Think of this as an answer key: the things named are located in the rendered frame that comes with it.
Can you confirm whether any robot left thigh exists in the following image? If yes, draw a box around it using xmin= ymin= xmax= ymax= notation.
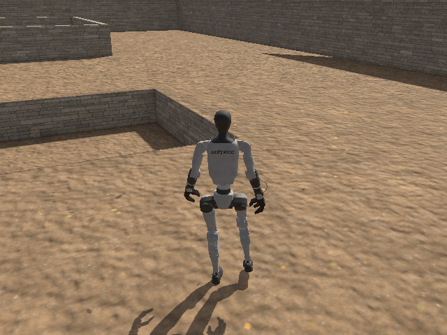
xmin=200 ymin=195 xmax=219 ymax=244

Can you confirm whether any robot right upper arm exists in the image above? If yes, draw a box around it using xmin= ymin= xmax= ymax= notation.
xmin=237 ymin=140 xmax=256 ymax=179

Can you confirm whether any left robot hand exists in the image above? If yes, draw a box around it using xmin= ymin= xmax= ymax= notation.
xmin=184 ymin=189 xmax=200 ymax=202

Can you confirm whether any robot left upper arm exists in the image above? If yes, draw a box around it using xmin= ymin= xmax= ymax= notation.
xmin=190 ymin=140 xmax=209 ymax=179

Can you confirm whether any right robot hand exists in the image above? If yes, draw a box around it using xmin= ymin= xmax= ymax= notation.
xmin=249 ymin=197 xmax=265 ymax=214

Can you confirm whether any right robot forearm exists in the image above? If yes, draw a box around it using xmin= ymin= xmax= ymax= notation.
xmin=249 ymin=169 xmax=264 ymax=200

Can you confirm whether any robot head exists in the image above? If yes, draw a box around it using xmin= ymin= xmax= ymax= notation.
xmin=211 ymin=110 xmax=234 ymax=143

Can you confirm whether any left robot forearm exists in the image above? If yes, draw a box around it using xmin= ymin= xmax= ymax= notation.
xmin=185 ymin=169 xmax=197 ymax=192

